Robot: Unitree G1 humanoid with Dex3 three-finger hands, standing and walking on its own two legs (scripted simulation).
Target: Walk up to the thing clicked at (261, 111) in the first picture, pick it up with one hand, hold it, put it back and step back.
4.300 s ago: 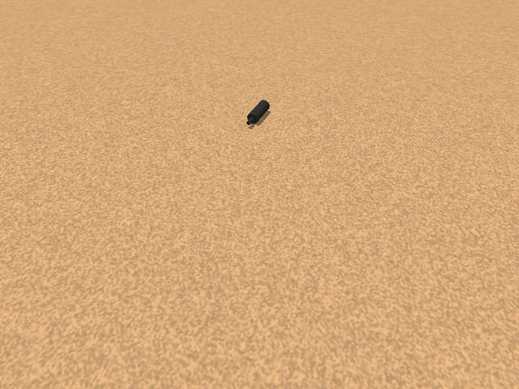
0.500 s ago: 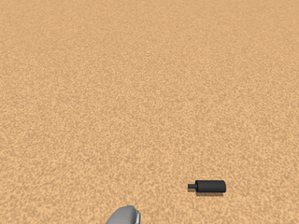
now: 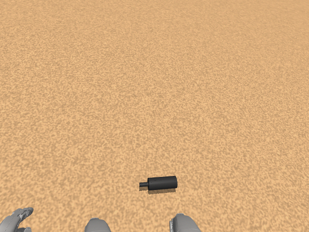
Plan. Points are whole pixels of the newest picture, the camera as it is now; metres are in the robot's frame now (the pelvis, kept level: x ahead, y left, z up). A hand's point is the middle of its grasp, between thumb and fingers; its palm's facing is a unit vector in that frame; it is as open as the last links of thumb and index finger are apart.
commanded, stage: walk up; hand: left
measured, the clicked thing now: (157, 183) +0.46 -0.11 -0.69
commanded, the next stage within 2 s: none
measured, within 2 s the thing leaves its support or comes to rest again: neither
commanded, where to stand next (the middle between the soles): +0.11 -0.39 m, yaw +7 degrees
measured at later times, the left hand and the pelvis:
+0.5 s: hand out of the picture +0.09 +0.10 -0.15, palm faces -0.03 -0.95 -0.30, open 7.4 cm; pelvis +0.02 -0.18 +0.02, yaw +4 degrees
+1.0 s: hand out of the picture +0.05 -0.14 -0.13, palm faces +0.04 -0.93 -0.36, open 7.4 cm; pelvis +0.00 -0.41 +0.01, yaw +3 degrees
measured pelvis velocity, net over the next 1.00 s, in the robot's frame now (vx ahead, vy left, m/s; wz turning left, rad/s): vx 0.00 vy -0.41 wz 0.05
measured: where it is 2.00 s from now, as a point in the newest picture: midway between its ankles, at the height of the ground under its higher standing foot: outside the picture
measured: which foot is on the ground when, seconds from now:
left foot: down 0.00-0.04, up 0.06-0.32, down 0.34-0.78, up 0.80-1.00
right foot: up 0.00-0.00, down 0.02-0.34, up 0.36-0.76, down 0.78-1.00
